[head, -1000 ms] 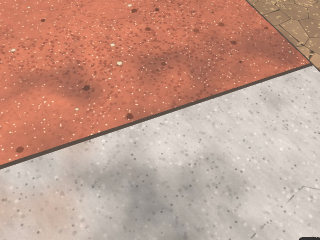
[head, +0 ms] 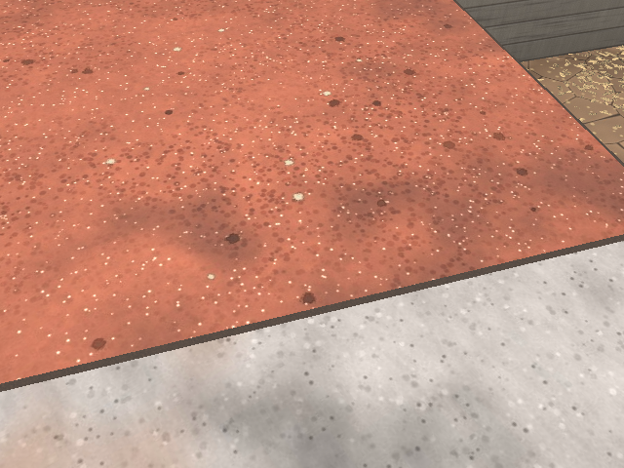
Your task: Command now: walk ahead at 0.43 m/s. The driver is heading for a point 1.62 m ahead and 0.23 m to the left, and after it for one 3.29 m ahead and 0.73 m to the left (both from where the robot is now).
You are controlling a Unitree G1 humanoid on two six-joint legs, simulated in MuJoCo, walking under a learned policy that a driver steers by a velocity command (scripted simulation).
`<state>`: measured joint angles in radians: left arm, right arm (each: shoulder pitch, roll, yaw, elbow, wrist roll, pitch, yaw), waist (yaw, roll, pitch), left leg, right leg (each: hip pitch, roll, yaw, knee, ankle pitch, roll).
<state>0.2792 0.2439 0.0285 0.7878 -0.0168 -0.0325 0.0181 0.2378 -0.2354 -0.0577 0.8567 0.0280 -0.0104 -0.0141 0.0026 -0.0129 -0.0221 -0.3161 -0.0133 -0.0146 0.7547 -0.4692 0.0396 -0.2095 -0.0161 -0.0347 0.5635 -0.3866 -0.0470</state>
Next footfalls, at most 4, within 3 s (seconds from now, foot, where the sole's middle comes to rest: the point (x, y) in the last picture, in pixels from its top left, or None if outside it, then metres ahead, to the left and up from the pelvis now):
0.20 left None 0.13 0.16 -0.77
0.66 right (348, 458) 0.57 -0.05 -0.77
1.14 left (285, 285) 1.04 0.10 -0.77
1.58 right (349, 176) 1.49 -0.09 -0.77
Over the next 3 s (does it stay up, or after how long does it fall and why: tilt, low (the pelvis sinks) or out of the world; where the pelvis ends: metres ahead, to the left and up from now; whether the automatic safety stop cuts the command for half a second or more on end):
stays up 1.93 0.14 0.00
